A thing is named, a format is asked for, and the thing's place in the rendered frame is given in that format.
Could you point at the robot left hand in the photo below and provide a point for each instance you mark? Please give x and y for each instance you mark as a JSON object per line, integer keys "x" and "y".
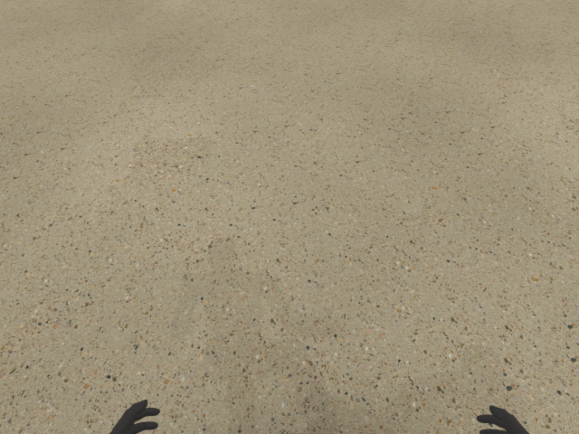
{"x": 136, "y": 412}

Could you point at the robot right hand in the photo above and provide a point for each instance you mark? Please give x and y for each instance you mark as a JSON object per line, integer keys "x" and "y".
{"x": 502, "y": 419}

